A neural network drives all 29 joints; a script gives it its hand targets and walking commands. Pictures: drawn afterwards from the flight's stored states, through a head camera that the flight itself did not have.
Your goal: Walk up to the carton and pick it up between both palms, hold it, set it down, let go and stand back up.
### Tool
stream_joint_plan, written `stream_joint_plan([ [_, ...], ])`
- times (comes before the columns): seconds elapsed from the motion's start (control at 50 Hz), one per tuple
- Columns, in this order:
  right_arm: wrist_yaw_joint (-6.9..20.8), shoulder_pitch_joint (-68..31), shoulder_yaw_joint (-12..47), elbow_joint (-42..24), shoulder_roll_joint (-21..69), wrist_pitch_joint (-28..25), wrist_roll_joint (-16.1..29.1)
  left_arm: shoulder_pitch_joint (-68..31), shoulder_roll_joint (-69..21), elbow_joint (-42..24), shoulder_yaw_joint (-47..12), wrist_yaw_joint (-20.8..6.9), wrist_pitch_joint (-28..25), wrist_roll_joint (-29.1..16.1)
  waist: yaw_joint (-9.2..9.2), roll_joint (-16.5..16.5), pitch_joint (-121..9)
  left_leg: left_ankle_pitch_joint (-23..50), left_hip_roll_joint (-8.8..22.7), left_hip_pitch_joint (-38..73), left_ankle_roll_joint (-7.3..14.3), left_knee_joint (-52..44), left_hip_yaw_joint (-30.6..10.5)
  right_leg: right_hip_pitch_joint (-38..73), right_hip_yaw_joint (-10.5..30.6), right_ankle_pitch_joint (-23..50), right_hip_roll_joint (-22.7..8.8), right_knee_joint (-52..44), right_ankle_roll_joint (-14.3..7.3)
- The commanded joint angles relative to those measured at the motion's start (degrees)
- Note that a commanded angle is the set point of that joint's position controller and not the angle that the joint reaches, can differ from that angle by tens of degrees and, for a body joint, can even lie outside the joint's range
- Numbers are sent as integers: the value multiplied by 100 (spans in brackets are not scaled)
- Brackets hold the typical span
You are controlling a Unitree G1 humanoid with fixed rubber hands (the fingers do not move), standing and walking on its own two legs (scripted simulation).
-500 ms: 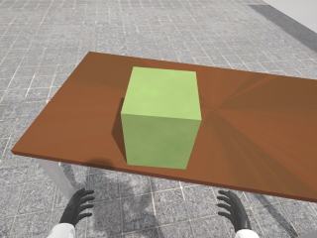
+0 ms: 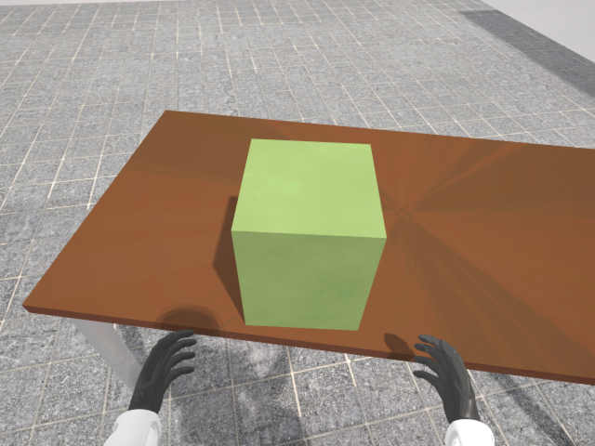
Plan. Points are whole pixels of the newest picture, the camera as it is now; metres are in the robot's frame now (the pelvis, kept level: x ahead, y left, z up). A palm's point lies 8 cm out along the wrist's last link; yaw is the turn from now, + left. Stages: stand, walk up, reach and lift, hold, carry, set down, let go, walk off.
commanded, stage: reach and lift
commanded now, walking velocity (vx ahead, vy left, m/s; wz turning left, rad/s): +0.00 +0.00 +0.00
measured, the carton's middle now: (306, 237) +0.46 +0.03 +0.00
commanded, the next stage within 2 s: none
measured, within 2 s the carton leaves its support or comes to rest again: neither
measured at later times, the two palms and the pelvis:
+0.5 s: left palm (162, 336) +0.27 +0.22 +0.00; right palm (456, 346) +0.27 -0.18 +0.01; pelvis -0.01 +0.00 +0.00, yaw -1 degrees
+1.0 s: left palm (170, 260) +0.34 +0.22 +0.07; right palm (456, 274) +0.34 -0.17 +0.07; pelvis -0.01 -0.01 +0.01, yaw -2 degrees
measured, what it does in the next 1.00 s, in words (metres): stands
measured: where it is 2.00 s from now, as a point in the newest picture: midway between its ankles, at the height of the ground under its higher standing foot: outside the picture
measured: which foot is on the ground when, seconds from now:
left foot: down 0.00-1.00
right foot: down 0.00-1.00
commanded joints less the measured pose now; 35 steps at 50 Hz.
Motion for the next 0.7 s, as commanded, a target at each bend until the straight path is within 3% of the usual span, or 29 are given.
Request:
stream_joint_plan([
  [0.0, 9, -992, -94, -742, -393, -346, 114, -1090, 516, -818, 93, 34, -503, -108, -58, 557, -796, 2580, -98, -63, -455, -410, 49, 97, 115, 910, 99, -283, -300],
  [0.04, -36, -1144, -60, -864, -395, -407, 93, -1158, 603, -713, 100, 3, -601, -173, -78, 309, -1013, 2635, -99, -64, -405, -349, 61, 179, 126, 1115, 88, -211, -272],
  [0.12, -95, -1423, -11, -765, -433, -389, 187, -1517, 626, -553, 171, 37, -571, -194, -67, 398, -1143, 2537, -104, -132, -418, -324, 97, 284, 168, 1078, 88, -169, -277],
  [0.16, -76, -1569, -29, -863, -447, -281, 259, -1759, 696, -783, 102, 78, -509, -284, -48, 469, -1194, 2431, -98, -211, -416, -375, 123, 153, 137, 960, 99, -141, -285],
  [0.2, -102, -1619, -9, -869, -460, -141, 246, -1743, 666, -653, 95, 70, -408, -325, -76, 345, -1259, 2506, -85, -176, -407, -372, 97, 167, 161, 1101, 84, -168, -270],
  [0.26, -206, -2096, -73, -1131, -599, 87, 230, -2229, 810, -749, 157, 60, -175, -391, -89, 325, -1424, 2385, -96, -182, -393, -410, 156, 267, 160, 1082, 85, -188, -255],
  [0.3, -241, -1916, 35, -1141, -436, 245, 347, -2126, 724, -826, 181, 47, -3, -329, -51, 465, -1509, 2661, -116, -134, -409, -411, 191, 421, 192, 1343, 69, -179, -231],
  [0.32, -245, -2165, -25, -1179, -541, 325, 310, -2426, 843, -805, 196, 30, 75, -332, -140, 476, -1514, 2465, -95, -153, -399, -471, 166, 357, 181, 1187, 78, -222, -251],
  [0.36, -265, -2369, -3, -1256, -520, 554, 363, -2674, 765, -889, 171, 33, 246, -392, -46, 465, -1478, 2437, -125, -157, -380, -529, 196, 283, 178, 1062, 67, -256, -251],
  [0.4, -308, -2592, -18, -1563, -510, 709, 355, -2910, 820, -993, 171, 39, 382, -471, -89, 381, -1727, 2499, -107, -57, -345, -572, 212, 382, 202, 1148, 50, -313, -245],
  [0.48, -387, -2675, 25, -1375, -499, 1116, 437, -3083, 896, -903, 329, 11, 749, -319, -98, 526, -1625, 2764, -95, 120, -389, -607, 207, 414, 208, 1279, 61, -432, -250],
  [0.54, -458, -3098, -79, -1596, -576, 1354, 449, -3569, 925, -1093, 388, 5, 1015, -286, -98, 524, -1745, 2752, -97, 236, -376, -670, 219, 497, 208, 1240, 73, -511, -242],
  [0.58, -500, -3257, -77, -1614, -563, 1550, 397, -3668, 876, -956, 434, -4, 1222, -274, -65, 332, -1519, 2542, -91, 93, -337, -784, 237, 499, 216, 1073, 81, -595, -234],
  [0.68, -566, -3778, -202, -1752, -616, 2054, 433, -4327, 868, -1063, 502, 35, 1752, -214, -113, 566, -1626, 2519, -81, 158, -331, -817, 240, 391, 176, 951, 105, -663, -266],
])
